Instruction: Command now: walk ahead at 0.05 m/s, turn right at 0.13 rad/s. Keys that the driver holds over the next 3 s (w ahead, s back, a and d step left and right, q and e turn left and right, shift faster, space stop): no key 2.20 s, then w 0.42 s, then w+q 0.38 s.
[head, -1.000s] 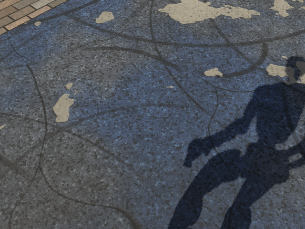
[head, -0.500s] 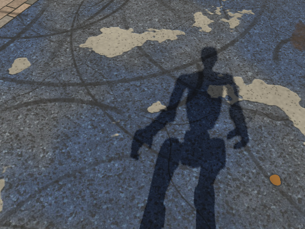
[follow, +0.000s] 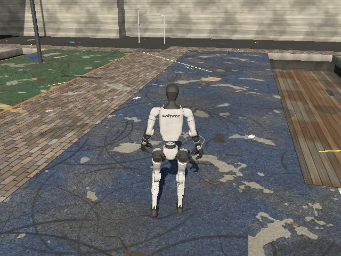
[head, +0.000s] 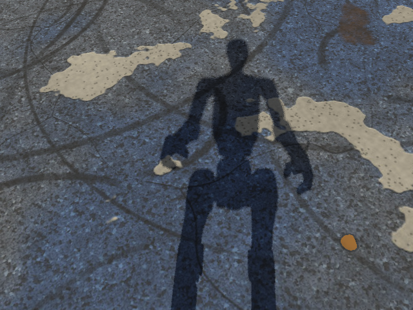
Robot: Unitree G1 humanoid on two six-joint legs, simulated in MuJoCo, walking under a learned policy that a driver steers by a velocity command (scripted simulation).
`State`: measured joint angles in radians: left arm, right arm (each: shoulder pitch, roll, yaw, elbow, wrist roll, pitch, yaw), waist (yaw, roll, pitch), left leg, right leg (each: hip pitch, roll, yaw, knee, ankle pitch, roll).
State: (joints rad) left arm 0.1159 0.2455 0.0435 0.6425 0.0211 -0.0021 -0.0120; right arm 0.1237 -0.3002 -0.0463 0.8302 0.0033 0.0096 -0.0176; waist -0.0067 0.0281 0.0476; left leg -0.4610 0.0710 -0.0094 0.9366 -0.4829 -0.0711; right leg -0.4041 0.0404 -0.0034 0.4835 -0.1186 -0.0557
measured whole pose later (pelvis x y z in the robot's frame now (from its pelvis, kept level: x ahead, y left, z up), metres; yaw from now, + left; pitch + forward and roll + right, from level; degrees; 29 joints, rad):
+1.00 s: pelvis +0.06 +0.04 +0.00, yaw -1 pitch -2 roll +0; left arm 0.14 0.22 0.05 1.08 0.00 0.02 0.04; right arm 0.23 -0.22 -0.01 1.03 -0.01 -0.01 -0.03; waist 0.00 0.00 0.04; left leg -0.14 0.01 0.03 0.48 -0.32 0.00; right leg -0.24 -0.01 0.03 0.49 -0.22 0.02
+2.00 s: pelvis +0.06 +0.05 +0.01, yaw +0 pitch -1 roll +0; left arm 0.21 0.19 0.02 1.16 0.00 0.02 0.05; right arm 0.34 -0.18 0.00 1.07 0.00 -0.02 -0.03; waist 0.00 0.00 0.03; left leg -0.15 -0.01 0.03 0.47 -0.31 0.02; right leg -0.24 -0.02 0.03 0.47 -0.22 0.03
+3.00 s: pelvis +0.37 +0.03 -0.03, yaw +9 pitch +2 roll +0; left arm 0.45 0.22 0.03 1.06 0.01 -0.07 0.03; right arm 0.00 -0.22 -0.05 0.80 0.03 -0.08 0.07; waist 0.03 0.01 0.04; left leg -0.55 -0.04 0.09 0.61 -0.12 0.15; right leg 0.12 -0.05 -0.20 0.56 -0.47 0.01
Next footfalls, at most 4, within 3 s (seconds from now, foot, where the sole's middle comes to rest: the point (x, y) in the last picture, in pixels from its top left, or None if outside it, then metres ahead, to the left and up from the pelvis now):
0.12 left None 0.06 0.15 -0.77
2.98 left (184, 281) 0.53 0.13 -0.77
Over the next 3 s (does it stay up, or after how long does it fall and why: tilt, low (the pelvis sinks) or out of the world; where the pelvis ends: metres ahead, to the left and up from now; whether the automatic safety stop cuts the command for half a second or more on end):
stays up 0.37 0.03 -0.03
